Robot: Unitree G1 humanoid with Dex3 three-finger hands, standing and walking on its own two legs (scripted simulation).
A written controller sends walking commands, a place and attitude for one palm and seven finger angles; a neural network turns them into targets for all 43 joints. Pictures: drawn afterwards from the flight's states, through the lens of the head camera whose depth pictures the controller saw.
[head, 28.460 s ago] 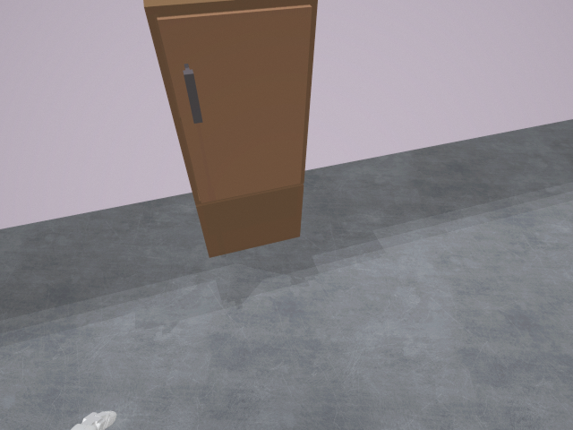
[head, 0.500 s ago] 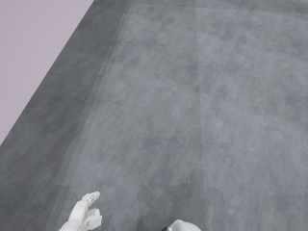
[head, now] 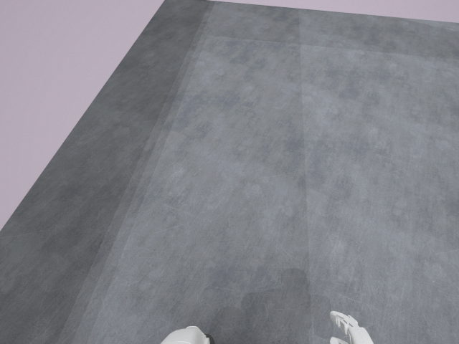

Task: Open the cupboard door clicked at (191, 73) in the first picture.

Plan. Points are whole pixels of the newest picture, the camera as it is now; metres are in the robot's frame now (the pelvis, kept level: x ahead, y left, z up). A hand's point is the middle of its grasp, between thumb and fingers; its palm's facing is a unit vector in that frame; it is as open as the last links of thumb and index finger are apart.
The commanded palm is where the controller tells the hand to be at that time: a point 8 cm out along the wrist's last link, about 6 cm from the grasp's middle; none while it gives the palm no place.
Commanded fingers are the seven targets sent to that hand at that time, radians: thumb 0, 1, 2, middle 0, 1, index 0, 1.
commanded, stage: walk to a spot facing it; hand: left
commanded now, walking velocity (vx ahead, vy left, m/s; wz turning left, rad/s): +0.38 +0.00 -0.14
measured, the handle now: out of the picture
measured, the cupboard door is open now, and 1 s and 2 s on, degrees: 48 48 48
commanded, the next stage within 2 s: turn to face it in 0.48 s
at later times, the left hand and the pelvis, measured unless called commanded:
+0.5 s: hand (192, 229) +0.38 +0.13 -0.15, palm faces -0.16 -0.96 -0.23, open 7.4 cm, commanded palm none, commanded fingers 0.00 0.90 0.90 -0.20 -0.30 -0.20 -0.30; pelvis +0.25 -0.05 +0.01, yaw -7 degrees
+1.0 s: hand (195, 208) +0.46 +0.14 -0.19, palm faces +0.13 -0.98 -0.16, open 7.3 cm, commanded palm none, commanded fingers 0.00 0.90 0.90 -0.20 -0.30 -0.20 -0.30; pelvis +0.43 -0.05 +0.00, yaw +6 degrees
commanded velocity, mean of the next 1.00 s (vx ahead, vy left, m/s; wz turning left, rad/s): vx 0.18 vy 0.00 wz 0.21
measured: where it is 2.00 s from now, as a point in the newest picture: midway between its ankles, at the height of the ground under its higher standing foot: (268, 282)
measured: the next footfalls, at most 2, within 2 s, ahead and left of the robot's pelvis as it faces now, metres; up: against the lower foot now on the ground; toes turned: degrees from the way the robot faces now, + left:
right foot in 0.48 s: +0.33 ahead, -0.16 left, +0.00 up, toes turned -14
left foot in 0.90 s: +0.55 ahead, +0.02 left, +0.00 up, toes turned +11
